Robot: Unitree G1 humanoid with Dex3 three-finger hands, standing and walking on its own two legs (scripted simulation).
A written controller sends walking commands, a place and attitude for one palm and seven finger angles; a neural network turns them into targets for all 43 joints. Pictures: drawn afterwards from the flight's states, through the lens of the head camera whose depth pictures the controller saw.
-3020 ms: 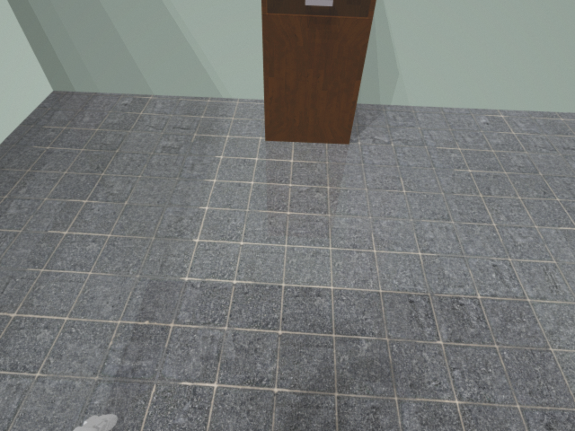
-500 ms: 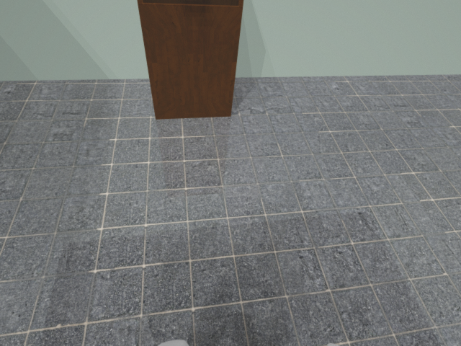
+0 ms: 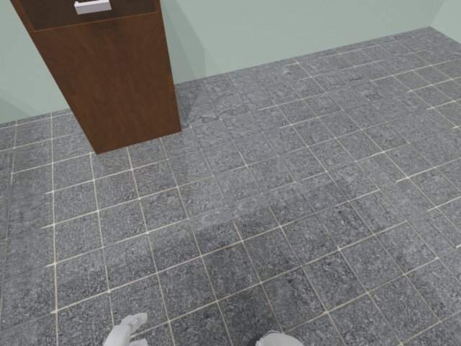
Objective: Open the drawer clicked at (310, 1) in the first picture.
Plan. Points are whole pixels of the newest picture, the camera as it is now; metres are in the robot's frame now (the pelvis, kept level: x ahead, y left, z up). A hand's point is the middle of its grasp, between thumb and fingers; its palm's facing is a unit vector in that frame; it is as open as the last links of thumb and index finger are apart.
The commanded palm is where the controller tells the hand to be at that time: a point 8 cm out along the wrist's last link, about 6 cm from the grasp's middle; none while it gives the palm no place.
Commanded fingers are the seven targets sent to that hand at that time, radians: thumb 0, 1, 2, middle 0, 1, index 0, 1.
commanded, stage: walk to a spot facing it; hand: left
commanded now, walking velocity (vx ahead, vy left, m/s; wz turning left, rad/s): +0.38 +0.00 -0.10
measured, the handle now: (92, 4) +1.20 +0.49 +0.02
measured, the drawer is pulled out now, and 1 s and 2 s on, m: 0.00 0.00 0.00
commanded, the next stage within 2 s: turn to face it in 0.84 s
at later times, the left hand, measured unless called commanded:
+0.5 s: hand (113, 314) +0.21 +0.24 -0.17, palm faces +0.02 -0.99 -0.15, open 7.4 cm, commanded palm none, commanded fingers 0.00 0.90 0.90 -0.20 -0.30 -0.20 -0.30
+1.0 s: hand (176, 165) +0.58 +0.15 -0.15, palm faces -0.21 -0.95 -0.23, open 7.4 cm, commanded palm none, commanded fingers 0.00 0.90 0.90 -0.20 -0.30 -0.20 -0.30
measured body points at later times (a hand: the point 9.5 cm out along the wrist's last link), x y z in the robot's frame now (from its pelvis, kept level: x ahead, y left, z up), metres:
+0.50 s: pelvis +0.24 +0.06 +0.01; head +0.25 +0.09 +0.46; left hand +0.21 +0.29 -0.15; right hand +0.31 -0.19 -0.11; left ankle +0.27 +0.15 -0.72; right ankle +0.14 -0.07 -0.63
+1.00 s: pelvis +0.45 -0.02 +0.01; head +0.48 -0.04 +0.46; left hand +0.59 +0.20 -0.13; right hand +0.36 -0.22 -0.16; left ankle +0.39 +0.14 -0.61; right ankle +0.50 -0.10 -0.72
